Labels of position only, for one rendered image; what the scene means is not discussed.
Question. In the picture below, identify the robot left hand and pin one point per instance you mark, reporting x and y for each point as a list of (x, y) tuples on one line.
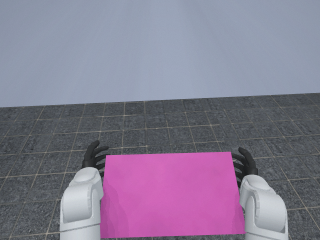
[(89, 158)]

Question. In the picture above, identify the robot left forearm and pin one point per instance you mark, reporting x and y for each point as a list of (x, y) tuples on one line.
[(80, 216)]

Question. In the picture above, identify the robot right forearm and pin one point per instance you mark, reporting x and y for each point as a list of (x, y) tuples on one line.
[(266, 215)]

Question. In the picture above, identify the robot right hand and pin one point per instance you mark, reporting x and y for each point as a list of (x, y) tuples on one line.
[(248, 167)]

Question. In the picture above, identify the carton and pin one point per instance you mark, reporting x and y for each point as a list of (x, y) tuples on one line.
[(170, 194)]

